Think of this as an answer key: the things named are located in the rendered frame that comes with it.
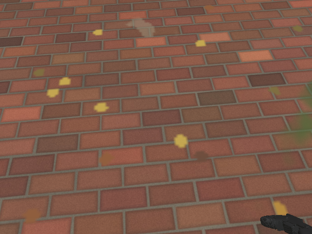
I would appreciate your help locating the right robot hand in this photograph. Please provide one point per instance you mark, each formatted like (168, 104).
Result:
(288, 223)

